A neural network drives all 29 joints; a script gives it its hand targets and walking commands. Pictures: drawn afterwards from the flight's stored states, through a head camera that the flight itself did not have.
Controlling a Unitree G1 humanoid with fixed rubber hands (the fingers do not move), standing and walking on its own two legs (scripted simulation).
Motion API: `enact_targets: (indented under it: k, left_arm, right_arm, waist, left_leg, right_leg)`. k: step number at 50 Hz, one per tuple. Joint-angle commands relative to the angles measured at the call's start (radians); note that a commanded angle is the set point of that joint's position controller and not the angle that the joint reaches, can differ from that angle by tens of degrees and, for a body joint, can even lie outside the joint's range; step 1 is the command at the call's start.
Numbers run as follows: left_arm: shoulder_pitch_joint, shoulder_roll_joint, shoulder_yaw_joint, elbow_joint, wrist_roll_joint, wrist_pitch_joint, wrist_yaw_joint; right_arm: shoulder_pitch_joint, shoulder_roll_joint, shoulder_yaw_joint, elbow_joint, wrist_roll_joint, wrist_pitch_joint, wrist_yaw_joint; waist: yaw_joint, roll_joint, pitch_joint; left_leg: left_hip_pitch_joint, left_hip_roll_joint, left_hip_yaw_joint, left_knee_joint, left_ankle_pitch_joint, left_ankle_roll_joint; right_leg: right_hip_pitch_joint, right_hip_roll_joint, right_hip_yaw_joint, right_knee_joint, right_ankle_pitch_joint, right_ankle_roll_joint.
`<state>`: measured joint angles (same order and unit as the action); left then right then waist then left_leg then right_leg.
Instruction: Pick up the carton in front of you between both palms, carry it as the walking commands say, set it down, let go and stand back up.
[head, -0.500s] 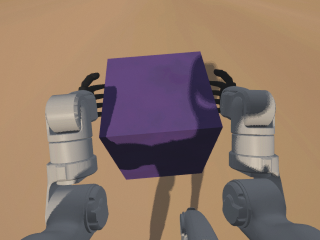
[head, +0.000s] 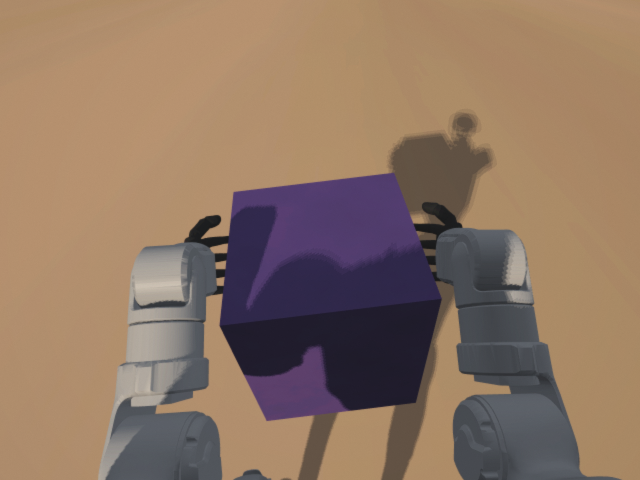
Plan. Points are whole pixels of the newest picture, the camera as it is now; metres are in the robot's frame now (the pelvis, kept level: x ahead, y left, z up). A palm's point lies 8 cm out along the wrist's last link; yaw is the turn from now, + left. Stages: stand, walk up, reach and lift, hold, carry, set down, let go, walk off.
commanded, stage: carry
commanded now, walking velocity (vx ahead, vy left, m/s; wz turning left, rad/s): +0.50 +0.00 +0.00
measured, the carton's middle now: (328, 301) +0.35 -0.01 +0.01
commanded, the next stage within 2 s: none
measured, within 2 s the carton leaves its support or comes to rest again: neither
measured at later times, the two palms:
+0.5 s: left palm (200, 158) +0.58 +0.17 +0.08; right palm (391, 144) +0.57 -0.13 +0.10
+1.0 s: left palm (247, 72) +0.86 +0.12 +0.08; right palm (391, 60) +0.87 -0.18 +0.08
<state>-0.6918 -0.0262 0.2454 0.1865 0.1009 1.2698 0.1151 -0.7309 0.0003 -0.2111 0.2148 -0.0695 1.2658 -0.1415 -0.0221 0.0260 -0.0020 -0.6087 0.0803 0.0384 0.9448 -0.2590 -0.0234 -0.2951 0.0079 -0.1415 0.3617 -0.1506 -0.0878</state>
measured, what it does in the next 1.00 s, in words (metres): walks ahead: left foot, then right foot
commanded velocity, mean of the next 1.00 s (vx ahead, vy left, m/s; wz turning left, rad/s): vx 0.50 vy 0.00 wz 0.00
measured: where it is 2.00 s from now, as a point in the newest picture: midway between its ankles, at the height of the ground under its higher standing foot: (320, 213)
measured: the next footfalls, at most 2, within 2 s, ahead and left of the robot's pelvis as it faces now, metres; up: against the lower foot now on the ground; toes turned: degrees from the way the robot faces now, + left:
left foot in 0.26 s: +0.31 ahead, +0.12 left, +0.00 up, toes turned +7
right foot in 0.70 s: +0.63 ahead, -0.12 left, +0.00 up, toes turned -13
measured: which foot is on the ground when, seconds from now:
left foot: up 0.00-0.24, down 0.26-0.74, up 0.76-1.00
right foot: down 0.00-0.28, up 0.30-0.68, down 0.70-1.00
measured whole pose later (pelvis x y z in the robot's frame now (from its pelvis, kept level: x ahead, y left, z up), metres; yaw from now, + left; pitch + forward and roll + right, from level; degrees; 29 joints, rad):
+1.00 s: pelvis +0.61 -0.04 +0.01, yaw +0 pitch +4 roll +1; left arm -0.13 -0.13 0.10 -0.25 0.12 1.20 0.11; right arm -0.15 0.13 -0.08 -0.26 -0.14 1.18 -0.10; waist 0.02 0.01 -0.12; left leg -0.60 0.12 0.09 0.83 -0.17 -0.03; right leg -0.19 -0.03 -0.22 0.29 -0.17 -0.06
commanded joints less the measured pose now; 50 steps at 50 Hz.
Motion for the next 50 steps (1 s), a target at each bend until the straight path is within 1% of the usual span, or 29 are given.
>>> enact_targets:
  k: [1,5,9,10,11,12,13,14,15,16,17,18,19,20,22,24,30,33,35,36,37,38,39,40,41,43,45,48,50]
  left_arm:
    - [-0.738,-1.133,-0.564,-0.208,-0.443,-0.055,-0.223]
    - [-0.603,-1.127,-0.639,-0.282,-0.422,-0.073,-0.231]
    - [-0.464,-1.112,-0.716,-0.372,-0.422,-0.076,-0.247]
    - [-0.412,-1.107,-0.732,-0.388,-0.42,-0.074,-0.251]
    - [-0.359,-1.099,-0.744,-0.398,-0.416,-0.071,-0.256]
    - [-0.318,-1.09,-0.758,-0.41,-0.413,-0.066,-0.262]
    - [-0.288,-1.074,-0.772,-0.425,-0.411,-0.061,-0.269]
    - [-0.28,-1.099,-0.8,-0.445,-0.432,-0.047,-0.281]
    - [-0.262,-1.102,-0.813,-0.453,-0.439,-0.043,-0.293]
    - [-0.244,-1.112,-0.821,-0.459,-0.444,-0.051,-0.302]
    - [-0.206,-1.128,-0.832,-0.469,-0.446,-0.057,-0.306]
    - [-0.177,-1.127,-0.838,-0.493,-0.446,-0.063,-0.305]
    - [-0.159,-1.124,-0.847,-0.525,-0.444,-0.066,-0.301]
    - [-0.155,-1.11,-0.857,-0.564,-0.442,-0.071,-0.296]
    - [-0.117,-1.096,-0.88,-0.595,-0.43,-0.07,-0.284]
    - [-0.054,-1.067,-0.872,-0.594,-0.416,-0.062,-0.274]
    - [0.025,-0.982,-0.846,-0.56,-0.388,-0.028,-0.27]
    - [0.024,-0.963,-0.829,-0.529,-0.387,-0.015,-0.278]
    - [0.04,-0.948,-0.81,-0.491,-0.385,-0.015,-0.282]
    - [0.042,-0.941,-0.799,-0.478,-0.379,-0.016,-0.284]
    - [0.024,-0.947,-0.787,-0.443,-0.375,-0.026,-0.287]
    - [0.043,-0.989,-0.791,-0.44,-0.387,-0.035,-0.29]
    - [0.015,-1.022,-0.803,-0.467,-0.401,-0.045,-0.294]
    - [-0.004,-1.061,-0.814,-0.476,-0.409,-0.055,-0.298]
    - [-0.02,-1.093,-0.827,-0.489,-0.416,-0.067,-0.303]
    - [-0.03,-1.119,-0.844,-0.507,-0.431,-0.088,-0.31]
    - [-0.005,-1.113,-0.848,-0.525,-0.44,-0.097,-0.316]
    - [0.029,-1.086,-0.86,-0.549,-0.446,-0.102,-0.321]
    - [0.038,-1.058,-0.861,-0.573,-0.443,-0.098,-0.318]
  right_arm:
    - [-0.688,1.275,0.606,-0.167,0.466,-0.05,0.226]
    - [-0.534,1.277,0.67,-0.2,0.437,-0.066,0.238]
    - [-0.373,1.248,0.714,-0.274,0.406,-0.068,0.25]
    - [-0.324,1.234,0.718,-0.293,0.394,-0.065,0.254]
    - [-0.268,1.222,0.72,-0.305,0.378,-0.061,0.259]
    - [-0.197,1.207,0.719,-0.309,0.359,-0.058,0.266]
    - [-0.112,1.188,0.715,-0.313,0.336,-0.057,0.273]
    - [-0.065,1.141,0.699,-0.317,0.297,-0.064,0.273]
    - [-0.013,1.14,0.7,-0.314,0.281,-0.067,0.273]
    - [-0.004,1.143,0.711,-0.371,0.284,-0.068,0.278]
    - [0.02,1.157,0.73,-0.409,0.286,-0.069,0.283]
    - [0.022,1.2,0.752,-0.437,0.309,-0.071,0.292]
    - [0.026,1.215,0.762,-0.475,0.325,-0.074,0.299]
    - [0.022,1.215,0.773,-0.507,0.342,-0.077,0.304]
    - [0.043,1.18,0.785,-0.532,0.365,-0.071,0.31]
    - [0.079,1.134,0.793,-0.537,0.379,-0.059,0.315]
    - [0.14,1.041,0.785,-0.515,0.366,-0.027,0.322]
    - [0.139,1.029,0.786,-0.489,0.355,-0.017,0.322]
    - [0.118,1.016,0.788,-0.474,0.352,-0.012,0.32]
    - [0.108,1.0,0.786,-0.468,0.353,-0.011,0.319]
    - [0.066,1.025,0.802,-0.487,0.37,-0.003,0.318]
    - [0.05,1.042,0.812,-0.48,0.375,-0.009,0.321]
    - [0.043,1.086,0.821,-0.475,0.385,-0.021,0.323]
    - [0.037,1.119,0.824,-0.476,0.389,-0.035,0.325]
    - [0.045,1.145,0.83,-0.477,0.39,-0.049,0.326]
    - [0.061,1.175,0.842,-0.486,0.379,-0.072,0.32]
    - [0.108,1.195,0.844,-0.489,0.366,-0.09,0.31]
    - [0.148,1.175,0.841,-0.51,0.349,-0.1,0.297]
    - [0.16,1.151,0.841,-0.53,0.349,-0.098,0.293]
  waist:
    - [0.037,-0.125,-0.516]
    - [0.042,-0.163,-0.499]
    - [0.055,-0.171,-0.444]
    - [0.06,-0.17,-0.435]
    - [0.052,-0.158,-0.449]
    - [0.032,-0.127,-0.489]
    - [0.006,-0.067,-0.546]
    - [-0.002,0.178,-0.642]
    - [-0.011,0.304,-0.587]
    - [-0.01,0.23,-0.539]
    - [-0.011,0.11,-0.509]
    - [-0.003,0.042,-0.467]
    - [0.002,0.023,-0.431]
    - [0.004,0.053,-0.414]
    - [0.008,0.102,-0.382]
    - [0.01,0.12,-0.344]
    - [0.007,0.137,-0.219]
    - [0.006,0.135,-0.186]
    - [0.03,0.069,-0.262]
    - [0.046,-0.032,-0.331]
    - [0.052,-0.336,-0.42]
    - [0.043,-0.333,-0.39]
    - [0.039,-0.256,-0.4]
    - [0.036,-0.149,-0.405]
    - [0.031,-0.074,-0.383]
    - [0.03,-0.118,-0.376]
    - [0.031,-0.154,-0.368]
    - [0.033,-0.15,-0.327]
    - [0.034,-0.137,-0.298]
  left_leg:
    - [-0.057,0.013,0.022,-0.151,0.058,-0.016]
    - [-0.062,-0.023,0.065,-0.31,0.134,-0.01]
    - [-0.002,-0.057,0.109,-0.491,0.198,0.005]
    - [0.063,-0.073,0.135,-0.555,0.215,0.01]
    - [0.213,-0.091,0.167,-0.62,0.244,0.022]
    - [0.442,-0.077,0.172,-0.64,0.264,0.038]
    - [0.706,0.051,0.048,-0.587,0.279,0.079]
    - [0.999,0.276,-0.306,-0.527,0.382,0.224]
    - [1.071,0.329,-0.463,-0.588,0.487,0.292]
    - [1.041,0.336,-0.415,-0.588,0.504,0.292]
    - [0.981,0.314,-0.352,-0.597,0.483,0.254]
    - [0.873,0.296,-0.296,-0.647,0.395,0.207]
    - [0.791,0.272,-0.233,-0.697,0.31,0.169]
    - [0.744,0.248,-0.18,-0.727,0.275,0.152]
    - [0.684,0.219,-0.112,-0.772,0.226,0.152]
    - [0.653,0.183,-0.045,-0.784,0.24,0.144]
    - [0.616,0.155,0.054,-0.78,0.339,0.114]
    - [0.616,0.159,0.087,-0.696,0.395,0.094]
    - [0.504,0.1,0.167,-0.41,0.477,0.052]
    - [0.362,0.071,0.17,-0.178,0.305,0.023]
    - [0.063,-0.059,0.142,0.123,0.04,-0.031]
    - [-0.05,-0.076,0.024,0.265,-0.21,-0.017]
    - [-0.071,-0.02,-0.031,0.335,-0.197,0.019]
    - [-0.059,0.021,-0.048,0.331,-0.146,0.039]
    - [-0.035,0.054,-0.059,0.265,-0.076,0.042]
    - [0.02,0.059,-0.027,0.176,0.009,0.032]
    - [0.016,0.054,0.005,0.073,0.043,0.015]
    - [-0.04,0.054,0.041,-0.111,0.097,-0.008]
    - [-0.042,0.046,0.063,-0.228,0.153,-0.011]
  right_leg:
    - [0.487,-0.26,0.211,-0.123,0.22,-0.087]
    - [0.599,-0.234,0.153,-0.071,0.514,-0.057]
    - [0.636,-0.214,0.11,-0.021,0.623,-0.04]
    - [0.616,-0.203,0.088,0.013,0.643,-0.028]
    - [0.545,-0.187,0.051,0.09,0.675,-0.008]
    - [0.404,-0.173,0.012,0.199,0.623,0.025]
    - [0.18,-0.168,0.001,0.362,0.394,0.065]
    - [-0.153,-0.088,0.005,0.607,0.116,0.1]
    - [-0.416,0.021,0.043,0.758,-0.343,0.11]
    - [-0.505,-0.031,0.109,0.858,-0.384,0.097]
    - [-0.517,-0.078,0.132,0.837,-0.345,0.091]
    - [-0.481,-0.11,0.137,0.777,-0.287,0.092]
    - [-0.434,-0.128,0.136,0.693,-0.234,0.099]
    - [-0.396,-0.12,0.109,0.637,-0.19,0.107]
    - [-0.366,-0.112,0.073,0.546,-0.118,0.124]
    - [-0.354,-0.111,0.042,0.426,-0.026,0.13]
    - [-0.242,-0.084,-0.029,0.18,0.16,0.093]
    - [-0.132,-0.07,-0.071,0.125,0.112,0.07]
    - [0.16,-0.012,-0.128,0.09,-0.012,0.072]
    - [0.327,-0.16,0.071,0.042,-0.138,0.059]
    - [0.55,-0.405,0.548,-0.087,-0.279,-0.082]
    - [0.525,-0.425,0.658,-0.173,-0.136,-0.107]
    - [0.486,-0.408,0.546,-0.138,-0.031,-0.093]
    - [0.426,-0.386,0.456,-0.116,-0.008,-0.071]
    - [0.34,-0.365,0.384,-0.13,-0.04,-0.046]
    - [0.249,-0.326,0.268,-0.181,-0.137,-0.015]
    - [0.232,-0.31,0.202,-0.216,-0.176,-0.023]
    - [0.275,-0.307,0.163,-0.25,-0.124,-0.049]
    - [0.301,-0.291,0.123,-0.247,-0.053,-0.044]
